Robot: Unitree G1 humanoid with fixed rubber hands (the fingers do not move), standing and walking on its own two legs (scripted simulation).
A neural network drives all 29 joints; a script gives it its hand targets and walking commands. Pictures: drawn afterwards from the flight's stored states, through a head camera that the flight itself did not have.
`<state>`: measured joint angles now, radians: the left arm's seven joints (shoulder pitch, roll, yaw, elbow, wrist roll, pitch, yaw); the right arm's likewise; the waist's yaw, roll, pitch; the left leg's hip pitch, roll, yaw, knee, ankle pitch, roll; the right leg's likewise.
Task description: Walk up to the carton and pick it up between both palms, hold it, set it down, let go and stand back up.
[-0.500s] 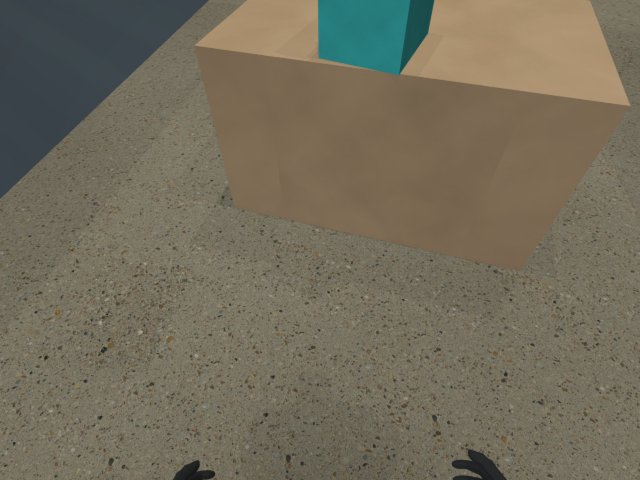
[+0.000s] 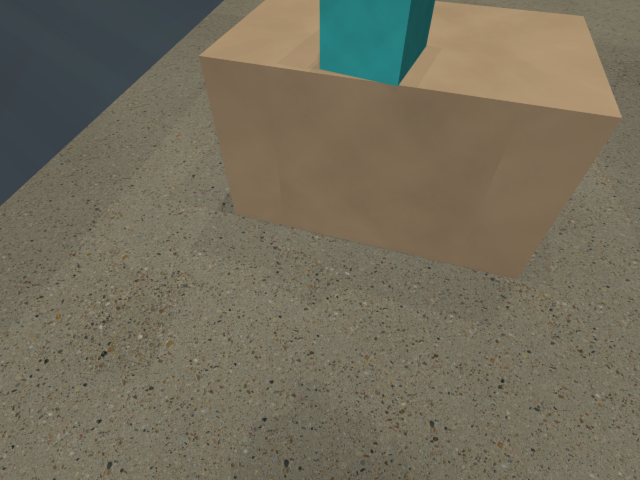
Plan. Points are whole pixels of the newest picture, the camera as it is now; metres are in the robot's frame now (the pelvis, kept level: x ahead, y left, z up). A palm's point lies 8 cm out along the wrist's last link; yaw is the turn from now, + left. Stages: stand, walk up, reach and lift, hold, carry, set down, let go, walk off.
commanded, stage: stand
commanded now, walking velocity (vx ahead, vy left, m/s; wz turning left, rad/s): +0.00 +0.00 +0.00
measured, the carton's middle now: (380, 8) +1.28 -0.17 +0.08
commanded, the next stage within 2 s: none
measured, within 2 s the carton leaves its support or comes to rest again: neither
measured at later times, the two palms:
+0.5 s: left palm out of the picture +0.04 +0.24 -0.12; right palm out of the picture +0.04 -0.24 -0.12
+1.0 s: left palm out of the picture +0.04 +0.22 -0.13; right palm out of the picture +0.04 -0.22 -0.13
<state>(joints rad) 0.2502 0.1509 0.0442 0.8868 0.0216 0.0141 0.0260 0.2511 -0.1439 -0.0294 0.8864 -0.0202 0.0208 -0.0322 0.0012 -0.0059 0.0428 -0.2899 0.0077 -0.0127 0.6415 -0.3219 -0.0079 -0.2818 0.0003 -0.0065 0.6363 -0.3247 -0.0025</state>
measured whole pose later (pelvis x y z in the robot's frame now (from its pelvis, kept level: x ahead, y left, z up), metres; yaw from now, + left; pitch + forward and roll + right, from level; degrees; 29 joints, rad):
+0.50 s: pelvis +0.00 +0.00 +0.01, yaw +0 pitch -2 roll +0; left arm 0.30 0.18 0.05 0.91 0.01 0.00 0.03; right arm 0.29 -0.17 -0.04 0.91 -0.01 0.00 -0.04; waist 0.00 0.00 0.05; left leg -0.23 0.01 -0.02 0.53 -0.27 -0.01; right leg -0.22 0.01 -0.01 0.53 -0.27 0.00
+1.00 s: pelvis +0.01 +0.00 +0.01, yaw +0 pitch -3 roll +0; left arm 0.26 0.15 0.02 0.99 0.01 0.01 0.03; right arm 0.26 -0.14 -0.02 0.98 -0.01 0.01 -0.03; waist 0.00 -0.01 0.06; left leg -0.20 0.01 -0.02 0.51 -0.27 -0.01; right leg -0.19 0.00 0.00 0.52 -0.28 -0.01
